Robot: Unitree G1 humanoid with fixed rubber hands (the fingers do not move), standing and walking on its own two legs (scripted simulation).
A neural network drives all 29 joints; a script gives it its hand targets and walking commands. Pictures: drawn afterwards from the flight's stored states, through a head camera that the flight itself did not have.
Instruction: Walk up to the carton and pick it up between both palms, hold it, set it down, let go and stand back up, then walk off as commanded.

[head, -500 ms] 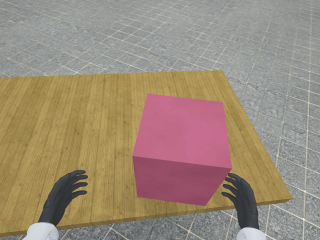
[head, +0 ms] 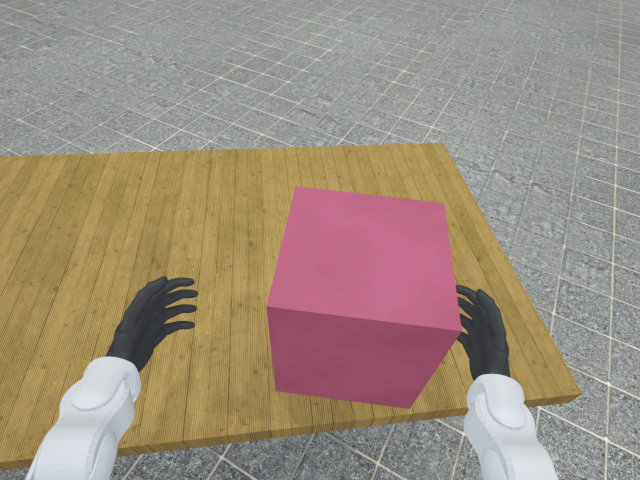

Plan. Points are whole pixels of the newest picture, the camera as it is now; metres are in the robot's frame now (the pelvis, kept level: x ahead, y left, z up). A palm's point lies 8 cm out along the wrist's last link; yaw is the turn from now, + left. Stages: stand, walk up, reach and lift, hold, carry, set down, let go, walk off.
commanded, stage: reach and lift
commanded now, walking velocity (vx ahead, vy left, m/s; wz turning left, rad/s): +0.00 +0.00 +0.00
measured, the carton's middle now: (355, 302) +0.38 -0.04 -0.02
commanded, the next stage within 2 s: none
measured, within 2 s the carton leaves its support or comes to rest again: neither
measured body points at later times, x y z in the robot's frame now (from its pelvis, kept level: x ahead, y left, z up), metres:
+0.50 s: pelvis -0.02 +0.00 +0.00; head +0.00 +0.03 +0.45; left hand +0.35 +0.22 +0.10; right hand +0.33 -0.19 +0.10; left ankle +0.01 +0.08 -0.74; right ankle -0.04 -0.13 -0.74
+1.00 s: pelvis -0.01 +0.00 +0.00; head +0.00 +0.02 +0.45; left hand +0.42 +0.22 +0.14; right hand +0.40 -0.18 +0.14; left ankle +0.01 +0.08 -0.74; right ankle -0.04 -0.13 -0.74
